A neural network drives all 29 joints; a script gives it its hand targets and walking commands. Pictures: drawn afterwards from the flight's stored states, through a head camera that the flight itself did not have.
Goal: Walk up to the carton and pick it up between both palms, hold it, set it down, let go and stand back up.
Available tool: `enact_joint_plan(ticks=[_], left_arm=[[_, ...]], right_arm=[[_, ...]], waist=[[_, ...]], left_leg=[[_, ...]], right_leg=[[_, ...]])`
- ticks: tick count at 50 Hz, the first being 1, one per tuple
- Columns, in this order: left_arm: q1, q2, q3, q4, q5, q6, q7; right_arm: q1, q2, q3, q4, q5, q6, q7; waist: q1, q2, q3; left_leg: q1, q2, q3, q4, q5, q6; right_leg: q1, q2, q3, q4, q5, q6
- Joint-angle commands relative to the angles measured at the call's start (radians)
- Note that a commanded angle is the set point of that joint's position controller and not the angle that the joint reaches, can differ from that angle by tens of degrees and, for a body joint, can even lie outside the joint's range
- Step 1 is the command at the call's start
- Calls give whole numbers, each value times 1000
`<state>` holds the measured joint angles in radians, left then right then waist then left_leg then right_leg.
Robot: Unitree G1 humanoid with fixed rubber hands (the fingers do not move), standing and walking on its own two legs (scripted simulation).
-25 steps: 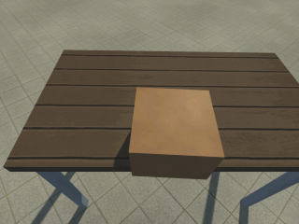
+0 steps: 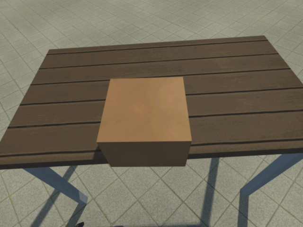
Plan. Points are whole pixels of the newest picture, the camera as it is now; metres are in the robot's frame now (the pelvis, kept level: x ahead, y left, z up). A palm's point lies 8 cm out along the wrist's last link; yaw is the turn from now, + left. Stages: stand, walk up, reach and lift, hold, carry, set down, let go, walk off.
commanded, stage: walk up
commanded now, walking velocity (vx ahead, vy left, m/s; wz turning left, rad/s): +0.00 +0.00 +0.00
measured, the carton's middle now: (146, 121) +0.39 +0.01 +0.03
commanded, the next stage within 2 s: none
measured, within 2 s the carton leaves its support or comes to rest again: neither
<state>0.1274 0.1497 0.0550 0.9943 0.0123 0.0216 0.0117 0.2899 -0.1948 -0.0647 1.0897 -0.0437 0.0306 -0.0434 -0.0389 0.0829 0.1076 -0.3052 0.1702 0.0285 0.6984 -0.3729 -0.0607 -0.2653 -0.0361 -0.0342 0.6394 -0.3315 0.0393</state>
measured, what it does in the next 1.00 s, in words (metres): steps on the spot: left foot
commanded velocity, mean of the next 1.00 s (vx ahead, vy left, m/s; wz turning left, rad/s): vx -0.03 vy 0.02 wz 0.00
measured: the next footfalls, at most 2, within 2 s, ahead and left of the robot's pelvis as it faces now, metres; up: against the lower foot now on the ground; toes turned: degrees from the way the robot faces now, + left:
left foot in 0.28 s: +0.00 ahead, +0.07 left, +0.00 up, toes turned +2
left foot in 1.24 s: -0.04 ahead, +0.20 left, +0.00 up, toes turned -1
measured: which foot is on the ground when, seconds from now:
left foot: up 0.00-0.26, down 0.28-0.92, up 0.94-1.00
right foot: down 0.00-1.00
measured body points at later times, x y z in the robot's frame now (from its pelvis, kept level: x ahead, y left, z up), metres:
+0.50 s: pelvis +0.00 -0.03 +0.03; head +0.00 -0.02 +0.48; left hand +0.02 +0.19 -0.14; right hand +0.01 -0.25 -0.13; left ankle -0.04 +0.07 -0.72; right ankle +0.01 -0.14 -0.72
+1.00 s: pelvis -0.02 -0.03 +0.02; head +0.02 -0.04 +0.47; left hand -0.02 +0.19 -0.14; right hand -0.03 -0.25 -0.15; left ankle -0.06 +0.07 -0.68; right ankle +0.01 -0.14 -0.72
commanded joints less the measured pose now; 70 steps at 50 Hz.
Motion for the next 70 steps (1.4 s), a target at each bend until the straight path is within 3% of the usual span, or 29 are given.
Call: enact_joint_plan(ticks=[1,3,7,11,13,15,16,17,19,27,44,45,46,47,49,51,53,54,55,58,59,61,62,63,64,65,67,68,70], left_arm=[[34,225,26,-47,27,-20,3],[-32,123,-12,-85,29,-34,5],[85,93,-15,-36,3,-51,19],[99,119,-15,-16,12,-44,31],[94,123,-12,-4,-2,-33,29],[143,59,-22,-8,-24,-31,22],[157,2,-37,3,-25,-16,24],[144,23,-37,16,-13,-16,24],[155,103,-11,49,-10,-27,19],[160,60,-32,114,-1,-34,21],[225,39,-40,175,-3,-37,29],[216,204,14,93,27,-40,52],[336,268,29,124,27,-34,66],[385,258,27,138,24,-28,79],[363,256,48,117,13,-24,89],[267,229,56,83,27,-17,94],[154,202,52,37,29,-5,89],[127,171,41,31,39,-5,75],[62,180,45,5,35,-1,70],[25,226,58,-14,51,-9,59],[81,143,30,48,16,5,56],[138,174,48,71,29,24,44],[178,154,45,74,53,24,35],[243,54,19,45,53,33,33],[192,103,29,-22,29,45,34],[119,164,33,-46,-3,46,20],[152,138,33,33,-12,38,-6],[214,119,30,53,-2,37,-7],[248,95,16,82,15,33,2]], right_arm=[[21,-94,-17,-108,42,31,12],[55,-41,-11,-49,33,24,39],[64,-16,-1,-27,20,10,19],[33,-13,12,-27,46,-4,2],[90,8,26,5,46,-22,-5],[86,-76,20,12,25,-45,-5],[-11,-74,26,11,31,-43,3],[-77,-22,37,5,27,-43,11],[-71,17,47,-8,23,-52,7],[31,0,39,43,36,-48,4],[70,22,55,85,35,-53,1],[8,-201,-26,70,48,-14,-12],[10,-153,-22,39,47,6,-12],[14,-115,-25,26,36,23,-7],[-8,-52,-21,-15,21,38,4],[-71,-36,-26,-50,8,42,17],[-85,-68,-40,-82,5,45,26],[-48,-51,-29,-81,-5,33,39],[-35,-50,-27,-92,-8,34,47],[-28,-59,-21,-105,21,45,43],[-11,-9,2,-118,43,18,48],[163,-47,-13,-20,37,-6,25],[231,-90,-8,15,21,-18,19],[159,-181,-5,-38,23,-16,12],[43,-287,-21,-90,-1,-11,7],[-129,-237,-15,-134,-18,-16,17],[-193,-123,29,-166,2,-35,18],[-216,-146,22,-174,16,-42,10],[-160,-118,23,-151,41,-57,19]], waist=[[38,-583,25],[-9,-415,22],[0,-284,-75],[20,-259,-112],[-16,-188,-134],[54,25,-163],[86,186,-65],[93,226,-26],[78,108,-46],[40,-117,1],[46,-68,-6],[129,80,108],[144,-88,3],[151,-170,-61],[142,-187,-179],[113,-221,-145],[81,-257,-123],[51,-262,-177],[35,-318,-147],[40,-387,-110],[8,-480,-157],[-36,-262,-141],[-37,-13,-91],[38,288,-49],[11,484,-5],[49,441,125],[105,181,108],[135,180,73],[117,158,18]], left_leg=[[-49,-109,-39,211,-191,66],[-125,-124,-40,211,-98,81],[-5,-137,-27,137,-81,75],[55,-146,-13,-140,-47,80],[227,-124,-27,-442,278,87],[287,33,-220,-442,459,124],[53,56,-234,-452,362,168],[4,3,-199,-468,273,144],[169,-59,-104,-445,388,102],[154,-69,-107,-433,231,118],[137,-77,-86,-414,250,107],[-59,-114,7,-151,354,48],[-155,-174,67,50,24,19],[-183,-182,30,313,-295,16],[-142,-170,-59,565,-294,11],[-145,-154,-174,669,-190,18],[-168,-156,-181,662,-123,8],[-151,-127,-133,550,-10,9],[-132,-140,-87,470,0,-7],[-46,-88,-80,80,-87,-20],[68,-108,-80,-140,-139,10],[277,-194,50,-361,101,-16],[283,-125,-38,-365,89,-31],[106,135,-400,-441,-39,20],[-283,257,-645,-654,-371,190],[-437,198,-636,-764,-461,193],[-177,14,-278,-564,-1,108],[-104,11,-218,-496,174,115],[-51,15,-215,-450,314,149]], right_leg=[[-194,-309,454,-559,-109,-182],[-30,-186,200,-429,180,-131],[37,-190,174,-337,502,-186],[123,-209,214,-299,473,-230],[89,-188,197,-240,508,-181],[6,-64,81,-166,229,-104],[119,-25,51,-258,86,-83],[198,-51,75,-285,149,-79],[122,-54,87,-265,264,-89],[113,-59,85,-334,232,-71],[129,-65,92,-312,259,-82],[151,-251,194,-179,748,-118],[260,-415,354,-195,1117,-231],[268,-534,448,-199,1313,-341],[174,-533,387,-239,1116,-392],[39,-412,283,-253,780,-315],[-22,-345,235,-264,562,-257],[-30,-296,223,-337,63,-213],[-70,-270,213,-379,-56,-181],[-64,-267,218,-346,44,-167],[-46,-112,140,-313,19,-174],[-114,-39,39,-75,11,-134],[-252,3,-6,63,-131,-98],[-363,61,-43,227,-364,-38],[-207,36,126,248,-289,-46],[-106,21,135,330,-200,-51],[-165,43,95,324,-85,-58],[-190,45,75,330,-54,-56],[-94,27,55,280,-44,-42]])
